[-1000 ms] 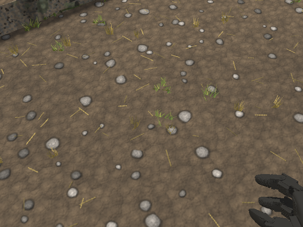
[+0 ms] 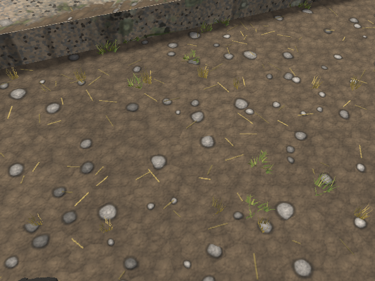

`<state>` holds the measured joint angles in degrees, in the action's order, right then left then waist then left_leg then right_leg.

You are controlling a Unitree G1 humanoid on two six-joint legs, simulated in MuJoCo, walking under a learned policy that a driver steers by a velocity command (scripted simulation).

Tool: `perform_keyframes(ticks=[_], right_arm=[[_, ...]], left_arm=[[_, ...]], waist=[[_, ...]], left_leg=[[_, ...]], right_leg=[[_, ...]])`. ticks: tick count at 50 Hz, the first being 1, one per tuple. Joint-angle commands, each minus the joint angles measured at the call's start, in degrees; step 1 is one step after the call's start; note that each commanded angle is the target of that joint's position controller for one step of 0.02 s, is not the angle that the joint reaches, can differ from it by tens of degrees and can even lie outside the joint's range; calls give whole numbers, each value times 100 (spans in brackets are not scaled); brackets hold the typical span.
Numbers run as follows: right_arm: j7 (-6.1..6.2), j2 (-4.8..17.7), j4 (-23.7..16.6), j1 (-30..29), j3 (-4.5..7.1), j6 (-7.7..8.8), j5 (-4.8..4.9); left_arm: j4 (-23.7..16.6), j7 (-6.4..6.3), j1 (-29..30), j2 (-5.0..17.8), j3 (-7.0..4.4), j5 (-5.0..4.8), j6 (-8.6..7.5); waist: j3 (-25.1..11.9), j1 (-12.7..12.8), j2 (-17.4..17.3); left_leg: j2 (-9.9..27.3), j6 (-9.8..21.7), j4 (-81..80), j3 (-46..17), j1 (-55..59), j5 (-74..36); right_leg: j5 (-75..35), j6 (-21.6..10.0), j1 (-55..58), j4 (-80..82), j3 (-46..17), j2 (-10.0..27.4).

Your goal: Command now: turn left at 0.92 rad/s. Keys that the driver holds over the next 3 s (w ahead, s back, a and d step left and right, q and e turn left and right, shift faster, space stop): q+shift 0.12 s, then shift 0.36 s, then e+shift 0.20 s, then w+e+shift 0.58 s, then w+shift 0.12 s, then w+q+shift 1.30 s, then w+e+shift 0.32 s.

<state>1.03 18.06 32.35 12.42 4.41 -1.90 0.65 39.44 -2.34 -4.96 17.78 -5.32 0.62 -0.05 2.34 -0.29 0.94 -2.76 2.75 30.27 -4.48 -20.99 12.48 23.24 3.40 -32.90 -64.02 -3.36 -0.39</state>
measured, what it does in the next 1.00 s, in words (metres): walks ahead: right foot, then left foot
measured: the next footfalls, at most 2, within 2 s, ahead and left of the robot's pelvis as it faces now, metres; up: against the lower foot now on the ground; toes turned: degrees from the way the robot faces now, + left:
right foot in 0.26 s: +0.12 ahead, -0.12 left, +0.00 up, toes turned +20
left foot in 0.58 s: -0.01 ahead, +0.12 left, +0.00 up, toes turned +11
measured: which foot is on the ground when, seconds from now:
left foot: down 0.00-0.26, up 0.28-0.56, down 0.58-1.00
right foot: up 0.00-0.24, down 0.26-0.60, up 0.62-1.00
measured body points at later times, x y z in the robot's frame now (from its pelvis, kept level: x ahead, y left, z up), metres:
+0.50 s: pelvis +0.02 -0.03 +0.00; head +0.05 -0.04 +0.45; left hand +0.07 +0.27 -0.09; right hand +0.26 -0.24 -0.10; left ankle -0.05 +0.11 -0.69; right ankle +0.08 -0.13 -0.74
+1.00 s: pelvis +0.10 -0.06 -0.01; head +0.11 -0.08 +0.44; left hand +0.32 +0.19 -0.06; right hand +0.12 -0.37 -0.13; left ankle -0.05 +0.11 -0.74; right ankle +0.15 -0.18 -0.72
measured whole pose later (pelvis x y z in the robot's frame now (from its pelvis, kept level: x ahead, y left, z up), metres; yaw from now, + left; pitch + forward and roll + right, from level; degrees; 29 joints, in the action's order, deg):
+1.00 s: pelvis +0.10 -0.06 -0.01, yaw -3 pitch +3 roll +1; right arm 0.3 19.9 42.0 21.1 5.4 2.8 -2.8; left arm 34.5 5.8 -6.8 18.7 -4.0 1.7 2.6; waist -1.6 -4.2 -2.1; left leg 7.8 -5.8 18.8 14.0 2.5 22.1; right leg 20.2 -3.1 -30.7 -45.2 5.4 5.3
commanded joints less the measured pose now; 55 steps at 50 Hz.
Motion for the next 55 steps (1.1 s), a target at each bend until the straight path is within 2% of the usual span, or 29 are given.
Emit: perform_keyframes(ticks=[1,6,12,13,14,15,16,18,22,25,27,28,29,30,31,32,34,36,38,45,46,47,49,50,51,52,53,54,55], right_arm=[[153,938,-516,-336,301,9,15],[173,1069,-554,-400,373,-70,33],[78,808,-521,-552,225,-114,48],[70,626,-473,-325,162,-107,16],[50,421,-485,48,92,-72,-30],[65,830,-555,-220,207,1,-61],[68,1144,-436,-190,317,28,-33],[77,899,-210,-188,273,-39,-33],[24,263,-181,-297,20,-29,1],[-18,21,-140,-442,-93,8,-24],[-10,79,76,-150,-23,33,-39],[12,291,137,-28,49,44,-51],[61,602,118,165,127,52,-75],[128,1063,130,279,241,28,-189],[105,1131,262,388,306,1,-253],[116,882,130,121,246,27,-293],[188,532,39,-133,134,127,-264],[198,542,145,81,171,254,-41],[192,625,234,264,199,361,-2],[22,943,441,413,350,628,-28],[-59,863,561,633,272,589,-450],[-77,891,588,621,281,575,-455],[-87,986,644,603,273,528,-408],[-96,1065,655,493,280,502,-381],[-106,1138,654,356,283,465,-323],[-129,1017,630,350,224,445,-331],[-198,154,174,1,-27,468,-413],[-237,226,-320,-804,-61,559,-457],[-280,537,-423,-1108,-24,627,-445]], left_arm=[[-322,31,97,266,-45,-35,-111],[-276,120,213,309,-20,-68,-144],[-150,239,-209,450,-74,-46,-259],[-196,222,-223,644,-117,31,-254],[-308,182,40,1098,-180,123,-195],[-263,175,-217,993,-185,223,-195],[-344,152,-118,787,-116,141,-205],[-380,91,94,496,-9,-28,-148],[-273,42,-73,371,83,-13,-25],[-156,81,-347,437,77,-18,51],[-107,121,-447,533,72,-159,91],[-96,126,-600,726,6,-244,73],[-133,145,-608,798,-15,-242,17],[-314,190,-467,540,42,-185,-80],[-433,197,-196,444,65,-245,-134],[-437,193,-150,641,-7,-231,-130],[-335,160,-343,660,-133,-251,24],[-406,221,-298,436,-60,-258,143],[-610,311,16,378,-19,-293,124],[-954,521,293,210,107,-280,-36],[-1026,766,535,414,66,320,168],[-1083,870,644,429,54,277,219],[-1068,921,554,448,73,156,217],[-943,877,178,487,54,124,189],[-643,771,-669,575,-13,113,144],[-70,620,-2204,862,-178,115,98],[37,487,-2818,1667,-321,58,70],[-367,438,-2312,1906,-302,-38,40],[-358,399,-2028,1660,-255,31,61]], waist=[[-971,113,-666],[-866,9,-965],[-939,83,-1066],[-949,0,-595],[-795,-395,911],[-678,-115,1485],[-619,-107,955],[-475,-103,484],[-536,36,739],[-650,237,1118],[-518,68,1037],[-455,53,963],[-566,-7,676],[-678,56,-374],[-597,-83,-1427],[-483,-172,-1486],[-411,-87,-1149],[-378,-224,-992],[-113,-396,-1072],[170,-396,-804],[128,-448,-766],[229,-480,-1013],[347,-357,-1069],[259,-100,-985],[-123,416,-653],[-970,1133,146],[-984,1234,2101],[-1063,1206,1937],[-542,1083,1065]], left_leg=[[1126,892,-856,-1708,1115,-1696],[960,817,-849,-2337,725,-614],[733,594,-248,-2499,549,-937],[441,350,175,-2246,242,-31],[-442,-31,1237,-1228,-471,1726],[-572,-371,2674,-721,-992,2562],[-323,-500,3488,-810,-1078,2227],[-263,-677,3902,-709,-1071,1615],[-61,-812,2687,-146,-679,1335],[186,-791,920,186,205,1588],[-5,-686,-666,410,929,430],[-64,-518,-1014,369,1263,24],[330,-315,-925,62,1778,-292],[1107,62,-597,-514,2079,-1071],[1661,620,-905,-1005,1629,-1138],[2141,1013,-1104,-1348,1546,-1480],[2286,1132,-1062,-1159,1632,-2506],[2163,872,-1614,-958,2056,470],[2140,752,-2089,-1001,2197,1932],[2290,521,-2375,217,2259,1428],[2203,322,-2378,729,1987,1786],[2110,223,-2371,965,1711,1892],[2146,151,-2174,1261,1390,1676],[2134,130,-1683,1457,1200,791],[1963,87,-465,1817,931,-778],[1591,-24,1866,2189,203,-2186],[906,-356,4110,1970,-2053,1539],[240,-468,4994,430,-3387,1909],[582,-392,5210,108,-3869,1372]], right_leg=[[-503,85,-310,799,-249,-191],[-646,87,325,2074,-429,-437],[-1418,-230,1774,3817,-207,-162],[-1778,-464,2247,4174,-739,438],[-2638,-1134,2512,4519,-1996,1474],[-2576,-2041,2207,4832,-3104,2211],[-2176,-2116,2108,4732,-2884,2162],[-1623,-1626,2043,4611,-1901,1475],[-1952,-1457,2302,4519,-999,958],[-2051,-1497,2318,4412,-1008,949],[-2143,-1380,2083,4227,-1196,860],[-2237,-1252,1849,4184,-1337,811],[-2051,-1007,1421,4046,-1390,772],[-1602,-659,752,3420,-851,340],[-325,-377,429,2782,-32,-164],[583,-199,182,1817,183,-125],[1022,-19,-315,129,48,43],[146,-19,-982,3,36,476],[-254,-50,-1425,114,204,538],[-597,-344,-1114,1264,401,795],[-398,-466,-650,1548,817,589],[-330,-558,-313,1719,1007,548],[-233,-782,322,1981,1261,385],[-144,-899,920,2140,1427,146],[-139,-1028,1992,2388,1603,-247],[163,-1224,3822,2470,1392,-631],[2133,-1612,4764,3821,-1359,934],[3193,-2073,4559,5382,-4300,1517],[2540,-2095,4484,5440,-4097,1767]])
